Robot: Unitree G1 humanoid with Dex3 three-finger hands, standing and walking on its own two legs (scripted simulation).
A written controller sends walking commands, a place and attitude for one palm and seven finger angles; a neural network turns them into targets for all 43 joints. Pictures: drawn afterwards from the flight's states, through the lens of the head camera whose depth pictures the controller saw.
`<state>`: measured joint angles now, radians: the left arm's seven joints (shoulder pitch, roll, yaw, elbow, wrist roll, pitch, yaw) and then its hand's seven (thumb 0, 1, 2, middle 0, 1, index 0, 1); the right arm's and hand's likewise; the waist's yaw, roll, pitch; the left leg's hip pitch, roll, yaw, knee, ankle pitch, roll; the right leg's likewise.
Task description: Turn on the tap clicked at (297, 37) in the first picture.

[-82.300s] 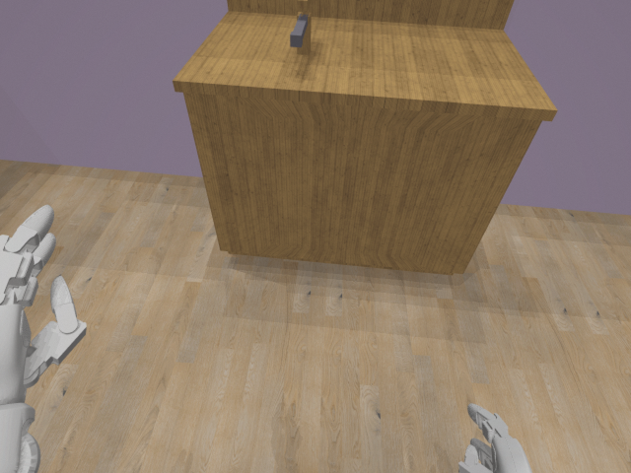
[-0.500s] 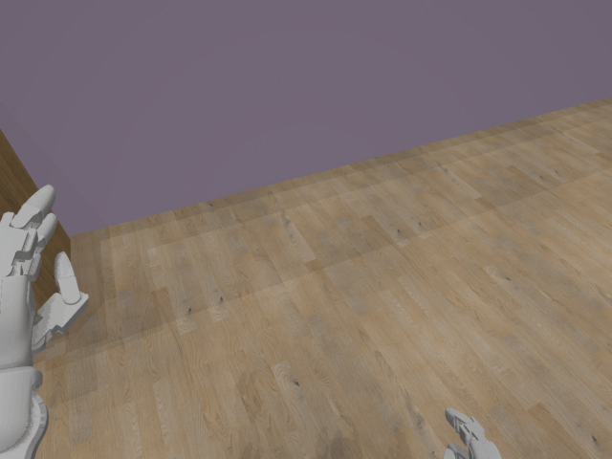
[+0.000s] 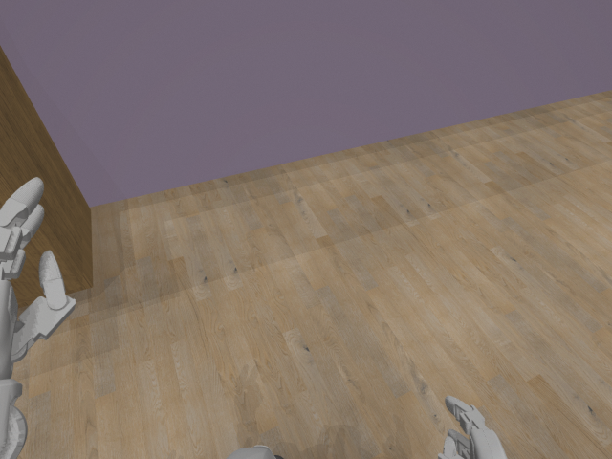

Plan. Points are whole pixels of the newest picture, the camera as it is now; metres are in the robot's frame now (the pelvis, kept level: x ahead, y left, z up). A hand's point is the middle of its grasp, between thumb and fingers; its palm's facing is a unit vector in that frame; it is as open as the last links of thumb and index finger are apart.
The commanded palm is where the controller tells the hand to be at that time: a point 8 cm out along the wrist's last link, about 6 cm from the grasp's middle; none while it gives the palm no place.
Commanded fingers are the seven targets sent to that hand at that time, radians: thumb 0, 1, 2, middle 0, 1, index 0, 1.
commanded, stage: bring the hand home and regain balance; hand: left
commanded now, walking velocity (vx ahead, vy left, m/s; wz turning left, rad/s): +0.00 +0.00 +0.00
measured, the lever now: out of the picture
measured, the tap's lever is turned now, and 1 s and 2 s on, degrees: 73 73 73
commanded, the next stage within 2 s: come to a stop and stand still in 0.70 s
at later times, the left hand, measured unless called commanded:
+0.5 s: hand (4, 370) +0.15 +0.27 +0.16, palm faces +0.40 -0.84 -0.37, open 7.4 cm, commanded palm +0.10 +0.31 +0.19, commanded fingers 0.00 0.90 0.90 -0.20 -0.30 -0.20 -0.30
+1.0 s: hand out of the picture +0.13 +0.29 +0.16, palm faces +0.43 -0.83 -0.36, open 7.4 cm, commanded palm +0.08 +0.32 +0.19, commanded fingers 0.00 0.90 0.90 -0.20 -0.30 -0.20 -0.30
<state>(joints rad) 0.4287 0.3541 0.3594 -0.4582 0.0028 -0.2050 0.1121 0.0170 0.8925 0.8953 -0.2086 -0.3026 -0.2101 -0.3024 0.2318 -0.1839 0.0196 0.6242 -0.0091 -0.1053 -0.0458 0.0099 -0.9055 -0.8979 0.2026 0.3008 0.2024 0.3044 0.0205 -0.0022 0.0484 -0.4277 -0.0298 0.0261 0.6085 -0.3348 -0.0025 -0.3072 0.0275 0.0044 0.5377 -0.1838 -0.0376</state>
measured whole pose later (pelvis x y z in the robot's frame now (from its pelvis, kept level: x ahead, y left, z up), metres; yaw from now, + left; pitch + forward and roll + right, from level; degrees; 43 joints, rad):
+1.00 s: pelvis -0.09 +0.04 +0.01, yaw +0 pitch -2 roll -1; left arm 0.41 0.32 0.32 -0.40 0.01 -0.19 0.13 0.02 0.89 0.90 -0.21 -0.30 -0.21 -0.30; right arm 0.24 -0.18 0.03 0.63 0.00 -0.11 -0.05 0.01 -0.90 -0.90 0.20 0.30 0.20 0.30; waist 0.05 0.00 0.02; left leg -0.34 -0.02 0.02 0.48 -0.20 0.03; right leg -0.25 0.02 0.00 0.44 -0.17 -0.01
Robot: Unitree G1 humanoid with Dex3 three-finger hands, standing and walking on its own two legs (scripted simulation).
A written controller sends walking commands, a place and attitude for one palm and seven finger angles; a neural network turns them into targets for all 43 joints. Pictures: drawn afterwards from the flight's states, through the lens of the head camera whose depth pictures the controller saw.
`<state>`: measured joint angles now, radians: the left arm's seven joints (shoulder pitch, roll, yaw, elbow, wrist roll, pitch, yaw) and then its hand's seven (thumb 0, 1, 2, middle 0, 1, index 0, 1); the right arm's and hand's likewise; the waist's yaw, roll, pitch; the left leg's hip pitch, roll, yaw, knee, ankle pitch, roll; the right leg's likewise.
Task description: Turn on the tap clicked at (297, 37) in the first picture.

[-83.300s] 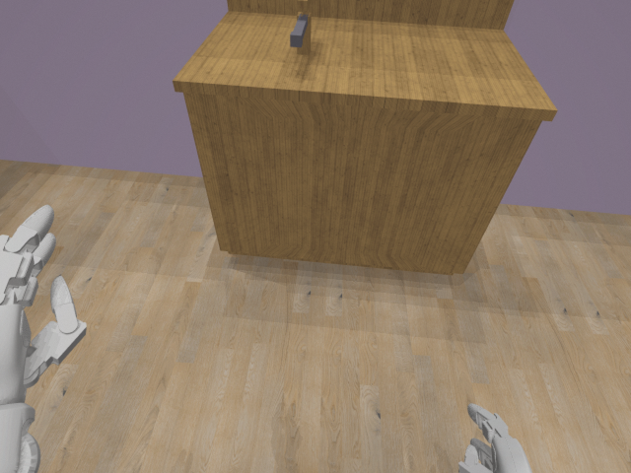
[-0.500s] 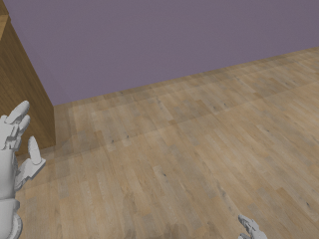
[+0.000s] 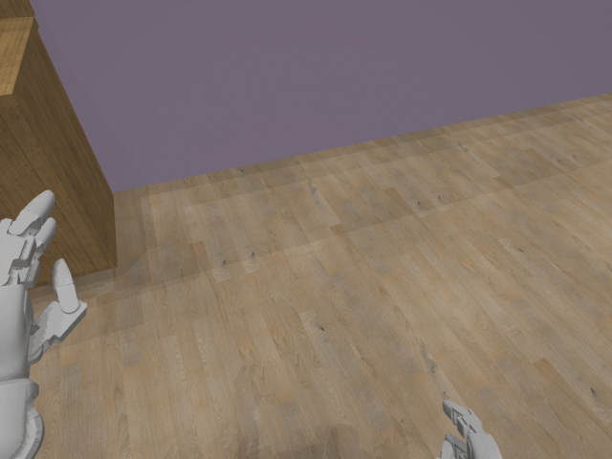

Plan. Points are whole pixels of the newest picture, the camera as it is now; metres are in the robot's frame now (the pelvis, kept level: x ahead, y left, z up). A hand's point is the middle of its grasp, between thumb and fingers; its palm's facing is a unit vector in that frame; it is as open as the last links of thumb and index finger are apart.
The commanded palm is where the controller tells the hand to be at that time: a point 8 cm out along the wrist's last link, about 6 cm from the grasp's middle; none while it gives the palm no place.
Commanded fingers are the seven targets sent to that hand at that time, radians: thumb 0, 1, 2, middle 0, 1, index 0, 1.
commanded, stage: come to a stop and stand still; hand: left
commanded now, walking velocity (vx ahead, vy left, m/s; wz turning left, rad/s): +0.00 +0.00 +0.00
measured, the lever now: out of the picture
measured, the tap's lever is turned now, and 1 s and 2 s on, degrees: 73 73 73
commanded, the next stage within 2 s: none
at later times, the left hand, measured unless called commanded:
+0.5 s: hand (74, 277) +0.24 +0.27 +0.16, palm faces +0.37 -0.83 -0.41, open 7.4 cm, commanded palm +0.18 +0.29 +0.18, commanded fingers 0.00 0.90 0.90 -0.20 -0.30 -0.20 -0.30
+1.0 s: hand (113, 226) +0.31 +0.26 +0.16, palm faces +0.36 -0.86 -0.37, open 7.4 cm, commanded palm +0.25 +0.29 +0.18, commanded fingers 0.00 0.90 0.90 -0.20 -0.30 -0.20 -0.30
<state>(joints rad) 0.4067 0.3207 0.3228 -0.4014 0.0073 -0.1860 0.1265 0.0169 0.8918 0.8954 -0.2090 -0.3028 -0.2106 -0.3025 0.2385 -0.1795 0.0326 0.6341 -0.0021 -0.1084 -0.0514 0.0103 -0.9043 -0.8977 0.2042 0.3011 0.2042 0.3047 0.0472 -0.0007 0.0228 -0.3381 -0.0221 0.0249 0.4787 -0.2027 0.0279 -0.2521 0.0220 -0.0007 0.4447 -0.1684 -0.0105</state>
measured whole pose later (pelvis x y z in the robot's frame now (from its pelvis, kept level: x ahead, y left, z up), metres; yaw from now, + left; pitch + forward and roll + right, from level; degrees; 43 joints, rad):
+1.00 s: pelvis +0.08 +0.02 +0.00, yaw -2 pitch +1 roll -2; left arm 0.41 0.37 0.36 -0.46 -0.02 -0.22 0.11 0.02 0.89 0.90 -0.21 -0.30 -0.21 -0.30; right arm 0.21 -0.19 0.03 0.55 0.00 -0.11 -0.03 0.01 -0.90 -0.90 0.20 0.30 0.20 0.30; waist 0.02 -0.03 0.02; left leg -0.27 -0.01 0.10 0.46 -0.21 0.06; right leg -0.18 0.00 0.02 0.38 -0.23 0.02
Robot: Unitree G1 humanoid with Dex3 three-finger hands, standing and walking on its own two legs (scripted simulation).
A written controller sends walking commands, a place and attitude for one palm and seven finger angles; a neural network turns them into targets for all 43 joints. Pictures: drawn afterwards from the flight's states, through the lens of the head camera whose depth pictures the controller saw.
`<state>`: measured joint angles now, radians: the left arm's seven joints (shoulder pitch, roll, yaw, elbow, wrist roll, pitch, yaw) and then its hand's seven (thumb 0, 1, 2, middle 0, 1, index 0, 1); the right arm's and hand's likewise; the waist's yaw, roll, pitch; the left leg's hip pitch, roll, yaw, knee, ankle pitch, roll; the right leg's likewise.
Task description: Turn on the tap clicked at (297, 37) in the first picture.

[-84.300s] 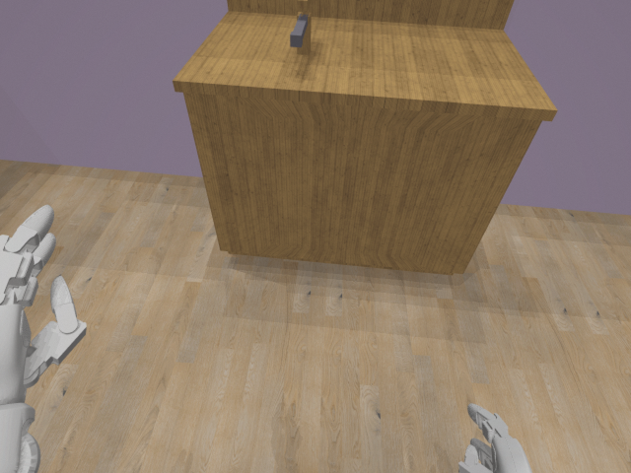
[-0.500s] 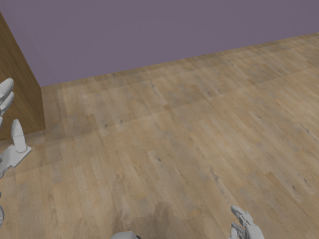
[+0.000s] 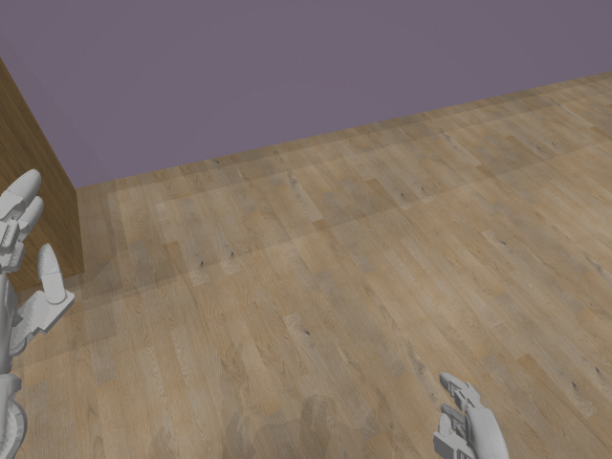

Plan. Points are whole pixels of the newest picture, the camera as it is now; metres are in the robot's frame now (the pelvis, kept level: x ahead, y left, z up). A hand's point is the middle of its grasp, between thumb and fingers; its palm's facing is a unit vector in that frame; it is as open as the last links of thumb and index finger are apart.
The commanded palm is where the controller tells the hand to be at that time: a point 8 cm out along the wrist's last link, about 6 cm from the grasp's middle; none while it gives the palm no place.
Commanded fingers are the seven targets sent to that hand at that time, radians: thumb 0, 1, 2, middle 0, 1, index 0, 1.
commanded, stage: come to a stop and stand still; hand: left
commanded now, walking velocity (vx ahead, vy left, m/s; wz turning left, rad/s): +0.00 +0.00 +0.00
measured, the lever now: out of the picture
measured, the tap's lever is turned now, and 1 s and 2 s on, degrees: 73 73 73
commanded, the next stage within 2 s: look again from close up in 1.34 s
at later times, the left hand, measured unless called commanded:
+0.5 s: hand (41, 285) +0.22 +0.27 +0.18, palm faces +0.46 -0.77 -0.44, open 7.4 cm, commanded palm +0.14 +0.27 +0.17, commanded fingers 0.00 0.90 0.90 -0.20 -0.30 -0.20 -0.30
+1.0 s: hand (50, 326) +0.19 +0.25 +0.16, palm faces +0.43 -0.85 -0.32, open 7.4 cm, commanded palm +0.13 +0.28 +0.17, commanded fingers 0.00 0.90 0.90 -0.20 -0.30 -0.20 -0.30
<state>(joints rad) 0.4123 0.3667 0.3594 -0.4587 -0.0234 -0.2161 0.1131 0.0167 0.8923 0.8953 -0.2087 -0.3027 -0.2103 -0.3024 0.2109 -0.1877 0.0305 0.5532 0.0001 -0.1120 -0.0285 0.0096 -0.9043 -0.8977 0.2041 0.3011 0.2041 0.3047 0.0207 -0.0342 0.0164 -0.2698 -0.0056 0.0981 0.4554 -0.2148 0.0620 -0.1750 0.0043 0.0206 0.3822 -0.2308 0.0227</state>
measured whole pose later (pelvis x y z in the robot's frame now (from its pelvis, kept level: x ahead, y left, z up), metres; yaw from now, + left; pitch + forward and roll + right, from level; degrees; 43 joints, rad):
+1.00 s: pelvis -0.03 +0.00 +0.00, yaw +0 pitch -1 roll -1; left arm 0.36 0.33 0.35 -0.41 -0.01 -0.24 0.11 0.02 0.89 0.90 -0.21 -0.30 -0.21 -0.30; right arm 0.24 -0.19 0.03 0.57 0.00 -0.17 -0.01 0.01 -0.90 -0.90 0.20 0.30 0.20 0.30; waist 0.04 -0.04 0.04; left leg -0.27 -0.01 0.10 0.45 -0.18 0.07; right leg -0.18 0.00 0.02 0.40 -0.21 0.02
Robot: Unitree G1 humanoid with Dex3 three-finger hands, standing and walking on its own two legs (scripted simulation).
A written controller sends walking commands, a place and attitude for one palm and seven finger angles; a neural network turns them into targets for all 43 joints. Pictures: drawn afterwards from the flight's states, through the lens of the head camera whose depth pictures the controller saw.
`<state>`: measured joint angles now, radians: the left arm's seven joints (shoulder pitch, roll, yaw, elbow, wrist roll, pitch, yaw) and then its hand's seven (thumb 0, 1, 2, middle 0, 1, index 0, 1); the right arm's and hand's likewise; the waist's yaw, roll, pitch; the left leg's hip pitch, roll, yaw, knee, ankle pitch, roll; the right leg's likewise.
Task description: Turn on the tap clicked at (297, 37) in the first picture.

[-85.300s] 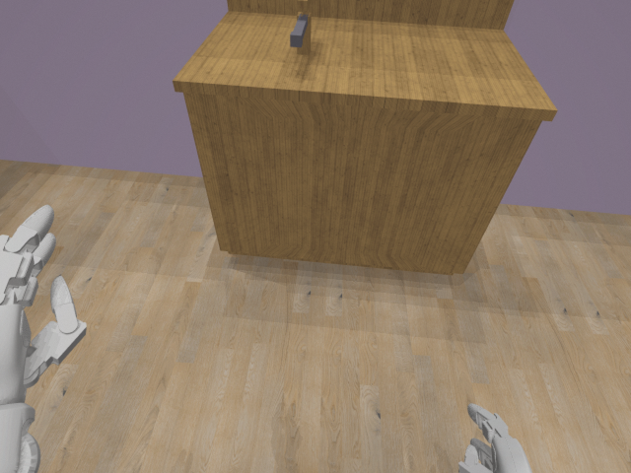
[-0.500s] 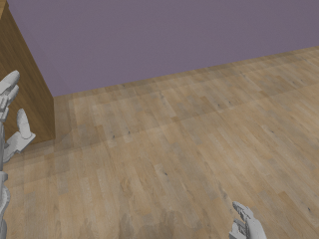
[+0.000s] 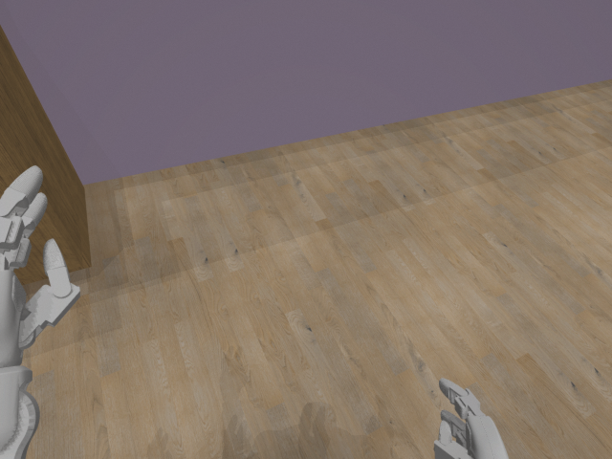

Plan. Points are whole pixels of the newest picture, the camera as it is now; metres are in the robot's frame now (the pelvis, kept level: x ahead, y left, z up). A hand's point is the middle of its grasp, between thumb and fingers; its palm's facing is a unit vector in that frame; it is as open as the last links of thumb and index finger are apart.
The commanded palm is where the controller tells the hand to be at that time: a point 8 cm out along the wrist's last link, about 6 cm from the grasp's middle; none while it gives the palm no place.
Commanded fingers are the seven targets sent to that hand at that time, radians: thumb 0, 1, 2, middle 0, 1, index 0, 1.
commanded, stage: come to a stop and stand still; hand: left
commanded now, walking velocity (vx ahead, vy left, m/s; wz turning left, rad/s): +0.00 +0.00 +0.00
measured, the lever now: out of the picture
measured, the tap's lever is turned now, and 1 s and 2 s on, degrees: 73 73 73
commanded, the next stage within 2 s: look again from close up in 0.34 s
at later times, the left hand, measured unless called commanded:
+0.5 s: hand (83, 281) +0.23 +0.25 +0.15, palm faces +0.39 -0.85 -0.36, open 7.4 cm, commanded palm +0.18 +0.28 +0.17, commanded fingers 0.00 0.90 0.90 -0.20 -0.30 -0.20 -0.30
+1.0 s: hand (88, 286) +0.23 +0.25 +0.15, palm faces +0.40 -0.84 -0.37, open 7.4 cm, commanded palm +0.17 +0.28 +0.17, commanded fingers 0.00 0.90 0.90 -0.20 -0.30 -0.20 -0.30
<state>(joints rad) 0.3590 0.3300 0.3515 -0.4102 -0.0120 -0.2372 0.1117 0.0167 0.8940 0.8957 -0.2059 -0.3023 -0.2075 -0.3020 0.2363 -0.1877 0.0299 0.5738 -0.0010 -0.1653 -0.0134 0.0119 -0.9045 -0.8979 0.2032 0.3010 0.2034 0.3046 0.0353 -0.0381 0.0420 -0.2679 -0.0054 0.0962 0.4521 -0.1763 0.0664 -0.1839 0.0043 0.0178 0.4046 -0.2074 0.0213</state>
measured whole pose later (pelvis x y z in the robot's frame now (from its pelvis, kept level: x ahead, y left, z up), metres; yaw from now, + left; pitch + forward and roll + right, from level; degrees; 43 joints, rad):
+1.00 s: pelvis +0.02 -0.01 +0.01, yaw +1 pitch +0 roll -1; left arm 0.43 0.35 0.33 -0.41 -0.04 -0.19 0.11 0.02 0.89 0.90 -0.21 -0.30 -0.21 -0.30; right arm 0.23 -0.20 0.02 0.57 0.00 -0.07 -0.05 0.01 -0.90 -0.90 0.20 0.30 0.20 0.30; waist 0.02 0.00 0.01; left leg -0.23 -0.01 0.08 0.39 -0.16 0.06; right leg -0.14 0.01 0.01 0.32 -0.19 0.02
